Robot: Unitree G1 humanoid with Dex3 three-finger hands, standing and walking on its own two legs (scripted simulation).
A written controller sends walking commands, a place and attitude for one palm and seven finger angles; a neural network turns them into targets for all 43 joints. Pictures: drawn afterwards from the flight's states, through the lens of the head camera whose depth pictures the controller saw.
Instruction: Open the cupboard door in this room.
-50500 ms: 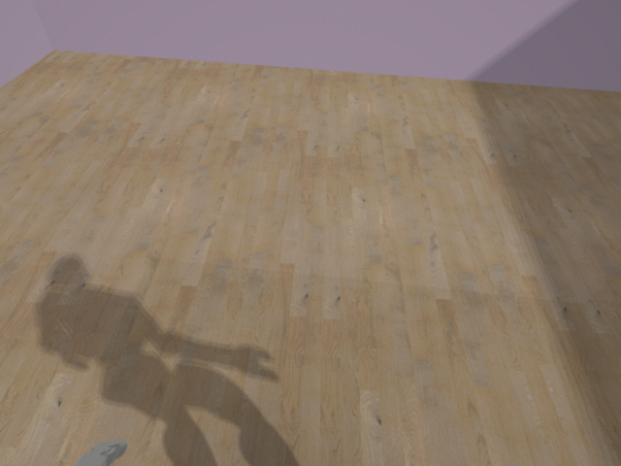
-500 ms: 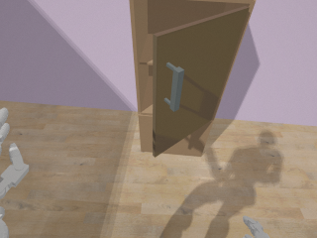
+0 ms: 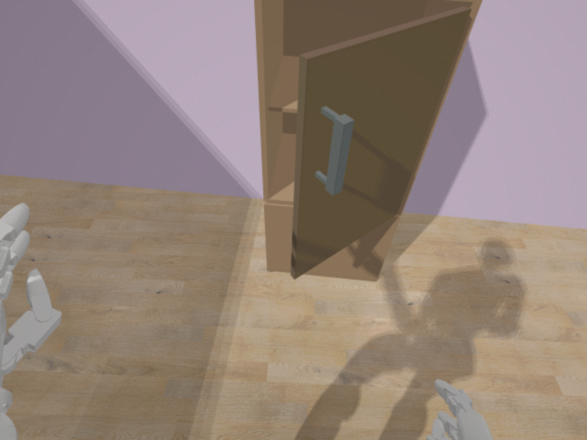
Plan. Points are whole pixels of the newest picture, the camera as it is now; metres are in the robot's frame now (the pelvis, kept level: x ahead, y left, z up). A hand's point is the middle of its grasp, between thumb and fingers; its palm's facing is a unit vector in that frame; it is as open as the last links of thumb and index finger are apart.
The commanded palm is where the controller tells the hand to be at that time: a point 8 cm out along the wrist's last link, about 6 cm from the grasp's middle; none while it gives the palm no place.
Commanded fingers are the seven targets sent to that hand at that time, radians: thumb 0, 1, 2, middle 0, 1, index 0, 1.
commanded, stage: stop stepping back and stand still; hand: left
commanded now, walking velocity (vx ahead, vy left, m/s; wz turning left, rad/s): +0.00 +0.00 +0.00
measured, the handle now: (330, 152) +0.58 -0.01 +0.08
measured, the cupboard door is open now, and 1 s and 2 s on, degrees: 43 43 43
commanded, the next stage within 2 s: let the arm hang, fingers relaxed in 0.04 s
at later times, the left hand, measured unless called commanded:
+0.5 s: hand out of the picture +0.03 +0.16 -0.19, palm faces +0.02 -0.99 -0.15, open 7.1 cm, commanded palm none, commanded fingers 0.00 0.90 0.90 -0.20 -0.30 -0.20 -0.30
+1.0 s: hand out of the picture +0.00 +0.15 -0.18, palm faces +0.09 -0.98 -0.19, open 7.4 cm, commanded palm none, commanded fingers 0.00 0.90 0.90 -0.20 -0.30 -0.20 -0.30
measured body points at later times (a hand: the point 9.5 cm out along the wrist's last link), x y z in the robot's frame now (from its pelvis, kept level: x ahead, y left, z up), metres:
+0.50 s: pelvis -0.01 -0.01 -0.02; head +0.01 +0.02 +0.43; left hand +0.03 +0.22 -0.18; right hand +0.02 -0.27 -0.15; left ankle +0.06 +0.10 -0.74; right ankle +0.02 -0.12 -0.74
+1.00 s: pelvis +0.02 -0.01 +0.00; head +0.02 -0.02 +0.45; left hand -0.01 +0.20 -0.16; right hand +0.01 -0.22 -0.17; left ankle +0.06 +0.10 -0.74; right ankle +0.02 -0.12 -0.74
